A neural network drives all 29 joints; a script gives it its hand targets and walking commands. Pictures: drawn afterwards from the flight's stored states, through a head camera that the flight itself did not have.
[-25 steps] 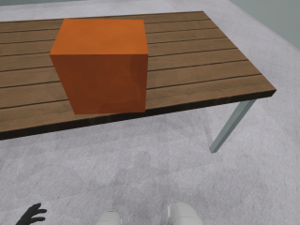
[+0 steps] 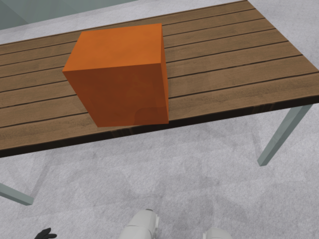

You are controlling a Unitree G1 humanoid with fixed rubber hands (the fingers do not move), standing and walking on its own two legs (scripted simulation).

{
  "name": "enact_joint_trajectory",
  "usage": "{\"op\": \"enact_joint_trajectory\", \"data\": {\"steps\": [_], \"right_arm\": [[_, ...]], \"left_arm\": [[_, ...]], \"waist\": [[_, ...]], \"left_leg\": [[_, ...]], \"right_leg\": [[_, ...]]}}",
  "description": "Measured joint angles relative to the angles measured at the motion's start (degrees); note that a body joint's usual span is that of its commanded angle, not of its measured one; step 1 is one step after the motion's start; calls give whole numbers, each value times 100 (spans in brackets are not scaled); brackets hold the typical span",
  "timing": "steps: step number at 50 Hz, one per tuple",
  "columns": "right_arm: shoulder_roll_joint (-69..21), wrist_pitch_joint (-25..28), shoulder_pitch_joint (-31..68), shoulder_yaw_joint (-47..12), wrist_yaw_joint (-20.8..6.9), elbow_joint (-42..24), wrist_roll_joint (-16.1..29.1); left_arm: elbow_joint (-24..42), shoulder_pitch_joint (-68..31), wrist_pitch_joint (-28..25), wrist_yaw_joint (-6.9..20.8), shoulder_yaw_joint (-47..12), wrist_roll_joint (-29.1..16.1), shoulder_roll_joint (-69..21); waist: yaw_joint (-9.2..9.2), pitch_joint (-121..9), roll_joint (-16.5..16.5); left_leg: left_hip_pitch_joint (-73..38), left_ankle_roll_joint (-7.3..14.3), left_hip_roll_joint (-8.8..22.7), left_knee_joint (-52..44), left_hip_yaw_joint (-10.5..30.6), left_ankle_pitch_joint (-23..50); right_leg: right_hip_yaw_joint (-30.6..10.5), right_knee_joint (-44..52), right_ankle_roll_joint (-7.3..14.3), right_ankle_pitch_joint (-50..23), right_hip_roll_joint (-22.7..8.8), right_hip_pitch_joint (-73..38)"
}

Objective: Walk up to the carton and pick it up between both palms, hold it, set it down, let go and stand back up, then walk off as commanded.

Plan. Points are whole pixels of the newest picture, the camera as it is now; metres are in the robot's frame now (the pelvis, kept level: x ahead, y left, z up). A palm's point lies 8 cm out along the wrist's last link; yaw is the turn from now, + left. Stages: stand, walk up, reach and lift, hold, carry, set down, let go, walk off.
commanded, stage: walk up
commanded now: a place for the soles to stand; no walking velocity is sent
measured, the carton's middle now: (127, 79) +0.56 +0.16 +0.05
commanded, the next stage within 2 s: none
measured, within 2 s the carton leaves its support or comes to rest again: neither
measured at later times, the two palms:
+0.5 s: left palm out of the picture +0.10 +0.35 -0.10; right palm out of the picture +0.07 -0.30 -0.09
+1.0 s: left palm out of the picture +0.05 +0.38 -0.10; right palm out of the picture +0.04 -0.26 -0.09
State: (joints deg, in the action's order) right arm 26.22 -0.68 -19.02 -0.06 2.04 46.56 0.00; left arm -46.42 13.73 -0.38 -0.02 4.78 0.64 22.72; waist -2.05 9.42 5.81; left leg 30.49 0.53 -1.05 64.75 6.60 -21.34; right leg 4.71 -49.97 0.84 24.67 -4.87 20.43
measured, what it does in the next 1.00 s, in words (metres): steps on the spot: left foot, then right foot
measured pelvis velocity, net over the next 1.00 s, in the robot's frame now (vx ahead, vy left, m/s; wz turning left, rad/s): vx -0.03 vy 0.06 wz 0.10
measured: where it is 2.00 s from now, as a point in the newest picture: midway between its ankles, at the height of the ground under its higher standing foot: outside the picture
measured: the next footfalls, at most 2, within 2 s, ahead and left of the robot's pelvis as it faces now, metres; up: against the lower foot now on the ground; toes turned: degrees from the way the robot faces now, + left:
left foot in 0.10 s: +0.08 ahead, +0.18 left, +0.00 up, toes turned -3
right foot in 0.46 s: +0.02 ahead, -0.01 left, +0.00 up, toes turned +5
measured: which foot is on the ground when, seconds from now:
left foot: up 0.00-0.08, down 0.10-0.48, up 0.50-0.80, down 0.82-1.00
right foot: down 0.00-0.12, up 0.14-0.44, down 0.46-1.00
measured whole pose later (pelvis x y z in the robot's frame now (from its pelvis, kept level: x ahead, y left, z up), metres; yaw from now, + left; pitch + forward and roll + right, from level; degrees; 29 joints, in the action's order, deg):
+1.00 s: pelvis -0.03 +0.06 +0.00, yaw +6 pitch -4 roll +0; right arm 24.7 3.0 -18.5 -0.1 3.3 46.6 0.0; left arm -46.4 7.1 3.5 1.2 5.3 0.5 22.9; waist 0.2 9.5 -1.5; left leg 24.5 -1.2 -1.5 49.9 7.3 -21.7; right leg 4.6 -54.4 1.8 34.5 -2.8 22.6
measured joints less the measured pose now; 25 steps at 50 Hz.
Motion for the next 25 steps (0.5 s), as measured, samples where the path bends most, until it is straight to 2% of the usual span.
{"op": "enact_joint_trajectory", "data": {"steps": [5, 7, 8, 10, 13, 20, 25], "right_arm": [[7, 38, -8, 1, -57, -5, 0], [-19, 108, -12, 1, -56, -1, 0], [-49, 123, -11, 0, -57, 0, 0], [-79, 183, -11, 0, -57, -1, 0], [-86, 259, -11, 1, -39, -1, 0], [-86, 372, -11, 1, 37, 0, 0], [-96, 324, 40, 1, 82, 3, 0]], "left_arm": [[-2, -63, 38, 7, -1, 24, -2], [-7, -148, 138, 11, 1, 5, 5], [-5, -207, 206, 16, -13, -21, 5], [1, -329, 279, 16, -29, -55, 9], [2, -546, 282, 16, -10, -67, 20], [1, -763, 281, 40, -4, -43, 20], [0, -712, 207, 54, -16, -15, 20]], "waist": [[115, -36, -150], [245, 6, -374], [270, 15, -468], [245, 13, -534], [233, 13, -670], [161, 13, -820], [80, 52, -782]], "left_leg": [[-642, 0, 167, -1111, 1, -143], [-846, -95, -8, -1341, -16, -518], [-832, -129, -88, -1298, -10, -474], [-821, -135, -75, -1313, 11, -315], [-779, -135, -86, -1401, 50, -222], [-565, -135, -134, -1403, 75, -175], [-405, -137, -139, -1301, 77, -119]], "right_leg": [[76, -66, -27, 88, -112, -25], [51, -351, -28, 240, -323, 5], [32, -512, -28, 358, -332, 54], [27, -712, -28, 787, -116, 179], [20, -719, -28, 954, 109, 318], [16, -718, -28, 872, 226, 353], [19, -111, 34, 139, 258, 141]]}}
